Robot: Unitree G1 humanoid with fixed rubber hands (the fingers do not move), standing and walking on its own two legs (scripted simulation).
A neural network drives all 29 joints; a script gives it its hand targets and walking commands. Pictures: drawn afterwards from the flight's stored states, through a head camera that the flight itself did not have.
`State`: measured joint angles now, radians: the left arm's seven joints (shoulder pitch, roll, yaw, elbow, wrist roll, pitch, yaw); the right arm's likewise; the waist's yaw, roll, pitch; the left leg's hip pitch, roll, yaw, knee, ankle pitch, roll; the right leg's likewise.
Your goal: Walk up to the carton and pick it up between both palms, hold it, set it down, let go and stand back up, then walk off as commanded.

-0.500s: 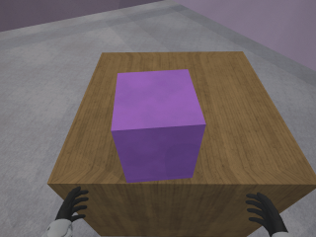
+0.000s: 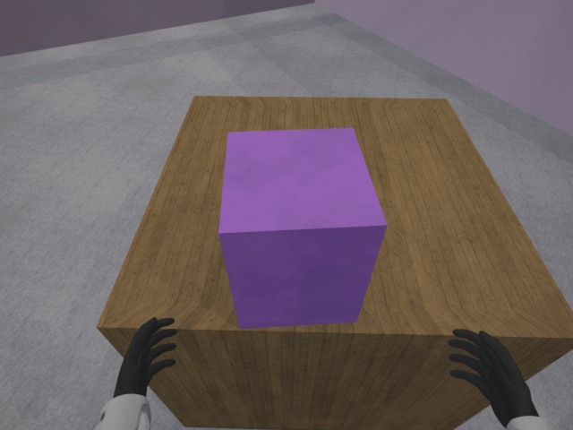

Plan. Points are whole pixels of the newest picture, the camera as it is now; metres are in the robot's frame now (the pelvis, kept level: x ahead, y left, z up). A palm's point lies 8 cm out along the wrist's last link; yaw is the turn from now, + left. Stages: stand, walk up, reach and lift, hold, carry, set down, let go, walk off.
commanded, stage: reach and lift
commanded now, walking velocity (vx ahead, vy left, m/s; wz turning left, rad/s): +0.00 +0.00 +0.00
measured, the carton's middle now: (294, 230) +0.40 +0.05 +0.04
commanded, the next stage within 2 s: none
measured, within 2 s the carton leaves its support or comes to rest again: neither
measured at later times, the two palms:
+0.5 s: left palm (150, 344) +0.18 +0.21 +0.06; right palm (505, 353) +0.21 -0.22 +0.06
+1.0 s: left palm (145, 271) +0.25 +0.23 +0.11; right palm (490, 270) +0.30 -0.21 +0.11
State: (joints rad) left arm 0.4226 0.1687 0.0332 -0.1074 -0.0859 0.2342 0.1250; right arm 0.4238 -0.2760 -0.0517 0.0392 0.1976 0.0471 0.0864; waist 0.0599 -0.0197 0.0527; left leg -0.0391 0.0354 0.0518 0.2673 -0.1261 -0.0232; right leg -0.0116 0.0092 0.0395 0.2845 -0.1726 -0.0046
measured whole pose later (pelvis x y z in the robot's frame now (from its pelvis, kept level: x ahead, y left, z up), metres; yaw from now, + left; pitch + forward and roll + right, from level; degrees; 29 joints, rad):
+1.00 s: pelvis +0.01 -0.02 +0.00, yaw +0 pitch -4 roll +0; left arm 0.02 0.17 0.21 -0.33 -0.13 0.62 0.07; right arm -0.05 -0.36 0.03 -0.07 0.39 0.31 -0.09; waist 0.05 -0.01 0.06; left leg -0.06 0.06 0.05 0.26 -0.13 -0.05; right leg -0.04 0.03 0.04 0.30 -0.18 -0.03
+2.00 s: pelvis +0.00 -0.01 +0.00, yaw +1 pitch +2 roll +0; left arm -0.77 0.30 0.18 0.31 -0.16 0.73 0.12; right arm -0.92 -0.44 0.10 0.73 0.50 0.39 -0.04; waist 0.08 -0.02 -0.03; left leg -0.24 0.06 0.03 0.33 -0.13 -0.04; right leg -0.20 0.03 0.02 0.33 -0.17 -0.02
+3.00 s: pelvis +0.00 -0.02 -0.01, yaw +2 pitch +10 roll -1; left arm -0.73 0.14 0.15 0.92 -0.08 -0.01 0.12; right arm -0.87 -0.25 0.09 1.14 0.33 -0.06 -0.06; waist 0.10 -0.01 -0.12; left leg -0.46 0.07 -0.01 0.43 -0.15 -0.05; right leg -0.38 0.05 -0.01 0.38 -0.17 -0.02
